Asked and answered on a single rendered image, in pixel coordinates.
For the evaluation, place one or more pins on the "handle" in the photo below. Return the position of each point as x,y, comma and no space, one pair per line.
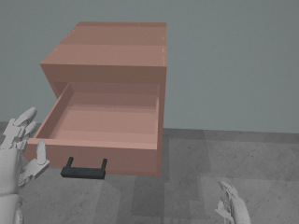
84,173

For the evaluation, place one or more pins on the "cabinet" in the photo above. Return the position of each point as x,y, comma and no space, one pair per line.
119,52

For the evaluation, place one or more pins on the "right robot hand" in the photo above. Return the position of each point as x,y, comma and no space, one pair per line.
237,211

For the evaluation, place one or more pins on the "left robot hand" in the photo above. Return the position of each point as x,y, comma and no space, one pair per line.
16,134

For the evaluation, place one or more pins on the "left robot forearm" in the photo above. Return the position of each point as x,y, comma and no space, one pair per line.
10,212

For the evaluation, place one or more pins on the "drawer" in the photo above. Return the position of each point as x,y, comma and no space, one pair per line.
93,121

